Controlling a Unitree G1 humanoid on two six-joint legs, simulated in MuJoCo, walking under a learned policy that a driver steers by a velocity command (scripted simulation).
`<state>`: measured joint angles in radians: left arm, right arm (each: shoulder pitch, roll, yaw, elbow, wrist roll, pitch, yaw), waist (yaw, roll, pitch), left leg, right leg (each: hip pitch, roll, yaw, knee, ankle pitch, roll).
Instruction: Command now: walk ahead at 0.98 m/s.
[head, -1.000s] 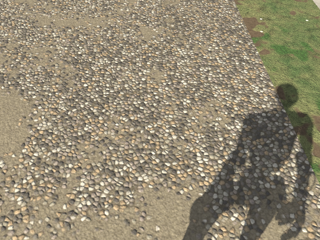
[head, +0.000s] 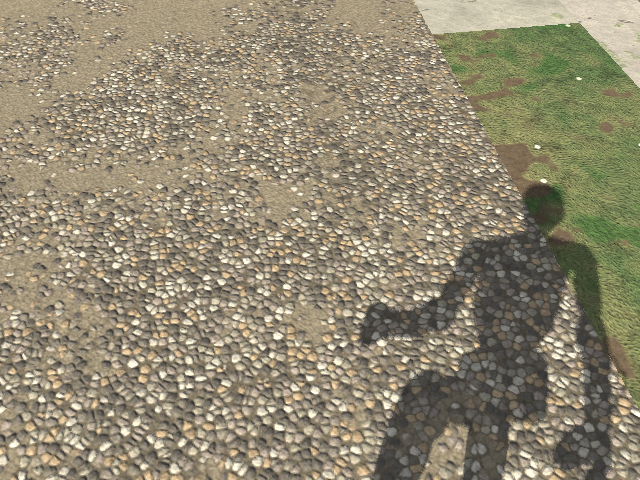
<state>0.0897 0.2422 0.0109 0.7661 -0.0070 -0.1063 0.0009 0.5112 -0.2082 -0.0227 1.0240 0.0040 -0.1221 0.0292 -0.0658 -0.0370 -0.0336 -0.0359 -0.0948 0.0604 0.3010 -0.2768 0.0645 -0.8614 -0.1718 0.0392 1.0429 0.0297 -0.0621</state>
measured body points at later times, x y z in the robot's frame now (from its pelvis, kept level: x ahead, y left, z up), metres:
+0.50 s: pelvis +0.46 -0.05 +0.00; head +0.46 -0.05 +0.45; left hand +0.40 +0.19 -0.14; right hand +0.66 -0.29 -0.08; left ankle +0.62 +0.13 -0.65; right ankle +0.40 -0.13 -0.74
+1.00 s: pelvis +0.91 +0.01 +0.01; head +0.93 +0.02 +0.45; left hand +1.12 +0.26 -0.07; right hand +0.88 -0.24 -0.13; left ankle +0.88 +0.09 -0.74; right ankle +1.08 -0.16 -0.67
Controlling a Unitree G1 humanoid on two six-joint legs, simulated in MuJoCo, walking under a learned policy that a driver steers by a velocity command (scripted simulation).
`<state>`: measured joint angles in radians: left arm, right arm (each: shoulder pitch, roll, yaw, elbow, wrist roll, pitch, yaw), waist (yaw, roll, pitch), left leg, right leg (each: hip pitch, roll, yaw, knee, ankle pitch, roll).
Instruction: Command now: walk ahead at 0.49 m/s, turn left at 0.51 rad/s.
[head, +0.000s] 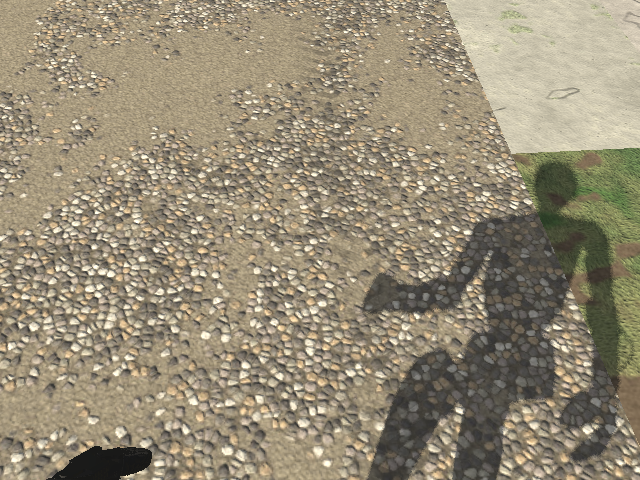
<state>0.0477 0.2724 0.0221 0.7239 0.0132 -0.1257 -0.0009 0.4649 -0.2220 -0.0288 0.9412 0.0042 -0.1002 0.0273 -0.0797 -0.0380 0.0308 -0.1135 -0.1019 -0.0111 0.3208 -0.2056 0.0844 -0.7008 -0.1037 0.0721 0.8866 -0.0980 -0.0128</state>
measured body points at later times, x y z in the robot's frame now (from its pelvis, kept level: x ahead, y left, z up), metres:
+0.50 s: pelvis +0.19 -0.03 -0.01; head +0.22 +0.01 +0.44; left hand +0.22 +0.30 -0.12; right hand +0.46 -0.23 -0.09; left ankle +0.19 +0.11 -0.71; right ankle +0.33 -0.11 -0.74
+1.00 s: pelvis +0.21 +0.01 -0.01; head +0.22 +0.06 +0.44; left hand +0.10 +0.33 -0.11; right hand +0.56 -0.02 -0.06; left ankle +0.17 +0.09 -0.74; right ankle +0.36 -0.05 -0.72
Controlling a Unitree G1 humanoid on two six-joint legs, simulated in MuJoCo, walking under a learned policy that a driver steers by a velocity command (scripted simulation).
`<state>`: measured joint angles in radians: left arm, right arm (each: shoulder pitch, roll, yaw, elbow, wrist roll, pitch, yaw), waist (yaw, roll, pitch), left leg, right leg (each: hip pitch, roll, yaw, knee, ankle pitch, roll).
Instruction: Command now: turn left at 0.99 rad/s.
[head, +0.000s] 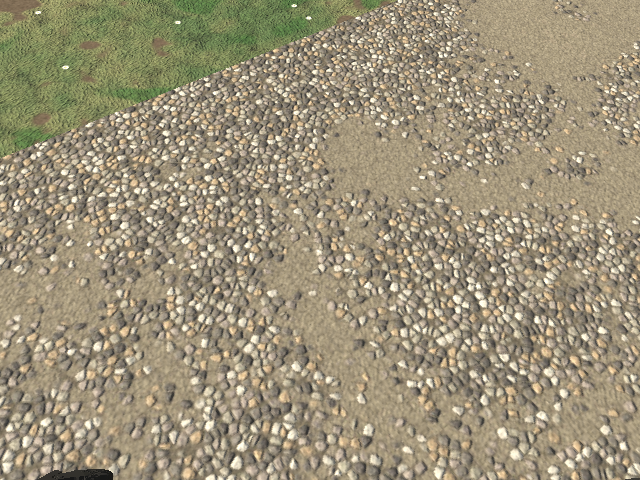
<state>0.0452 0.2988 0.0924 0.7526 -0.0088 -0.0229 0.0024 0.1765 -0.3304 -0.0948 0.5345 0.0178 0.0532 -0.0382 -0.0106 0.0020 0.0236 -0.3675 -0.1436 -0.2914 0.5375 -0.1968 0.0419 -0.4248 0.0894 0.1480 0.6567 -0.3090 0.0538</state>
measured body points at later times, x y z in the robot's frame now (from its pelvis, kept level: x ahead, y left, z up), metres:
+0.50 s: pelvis +0.01 +0.02 +0.00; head +0.04 +0.04 +0.45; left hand +0.04 +0.31 -0.13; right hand +0.25 -0.18 -0.08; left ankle -0.03 +0.14 -0.74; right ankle +0.03 -0.13 -0.72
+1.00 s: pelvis +0.10 -0.05 -0.02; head +0.12 -0.09 +0.42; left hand +0.29 +0.21 -0.09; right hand +0.17 -0.37 -0.13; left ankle -0.01 +0.13 -0.67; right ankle +0.05 -0.13 -0.74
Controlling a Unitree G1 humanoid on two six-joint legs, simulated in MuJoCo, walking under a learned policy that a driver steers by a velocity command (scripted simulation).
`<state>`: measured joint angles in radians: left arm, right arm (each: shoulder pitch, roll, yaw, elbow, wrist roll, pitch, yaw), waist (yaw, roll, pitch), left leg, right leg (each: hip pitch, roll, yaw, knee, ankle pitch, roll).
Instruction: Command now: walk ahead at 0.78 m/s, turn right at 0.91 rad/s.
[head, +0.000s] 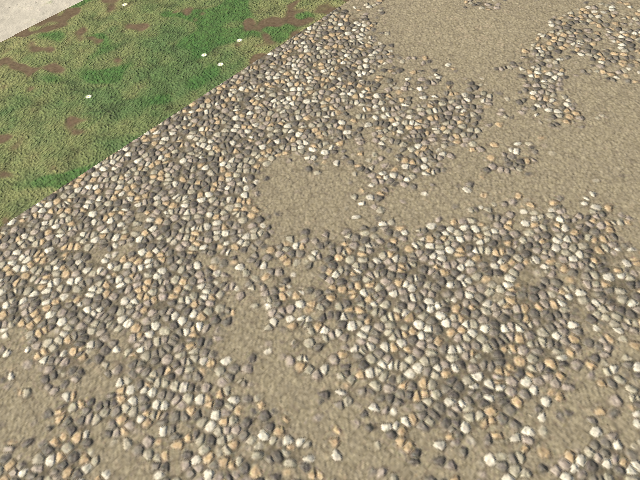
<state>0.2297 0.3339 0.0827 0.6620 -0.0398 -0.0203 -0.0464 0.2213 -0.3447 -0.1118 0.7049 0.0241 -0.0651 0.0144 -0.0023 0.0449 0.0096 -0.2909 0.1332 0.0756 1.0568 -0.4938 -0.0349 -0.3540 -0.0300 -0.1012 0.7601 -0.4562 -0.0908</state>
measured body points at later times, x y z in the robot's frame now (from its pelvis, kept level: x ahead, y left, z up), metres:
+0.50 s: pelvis +0.39 -0.06 +0.01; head +0.43 -0.09 +0.46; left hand +0.60 +0.15 -0.09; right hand +0.40 -0.36 -0.10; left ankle +0.48 +0.03 -0.71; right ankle +0.22 -0.13 -0.60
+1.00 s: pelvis +0.58 -0.17 +0.03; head +0.63 -0.16 +0.47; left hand +0.72 +0.12 -0.07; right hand +0.76 -0.46 -0.06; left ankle +0.60 -0.03 -0.64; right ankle +0.65 -0.28 -0.71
